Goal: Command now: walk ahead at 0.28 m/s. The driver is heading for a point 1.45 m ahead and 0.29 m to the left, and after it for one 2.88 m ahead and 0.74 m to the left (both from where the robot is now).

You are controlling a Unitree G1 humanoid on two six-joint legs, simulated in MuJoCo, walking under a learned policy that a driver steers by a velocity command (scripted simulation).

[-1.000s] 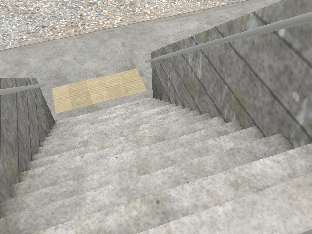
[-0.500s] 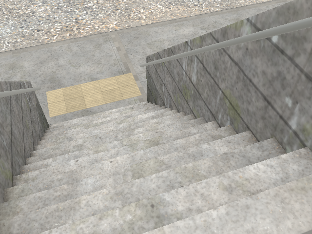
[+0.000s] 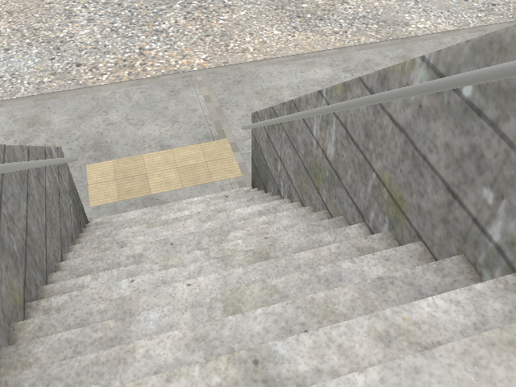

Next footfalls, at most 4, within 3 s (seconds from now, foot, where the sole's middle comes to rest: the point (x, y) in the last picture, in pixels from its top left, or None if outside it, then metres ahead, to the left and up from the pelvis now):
0.56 right None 0.39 -0.06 -0.78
1.26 left None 0.62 0.10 -0.98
1.82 right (293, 327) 0.94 -0.11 -1.18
2.36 left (235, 310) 1.13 0.12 -1.38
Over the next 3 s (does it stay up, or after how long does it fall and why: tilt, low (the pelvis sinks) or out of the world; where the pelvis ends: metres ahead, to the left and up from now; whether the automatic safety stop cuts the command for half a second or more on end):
stays up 1.37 0.07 -0.83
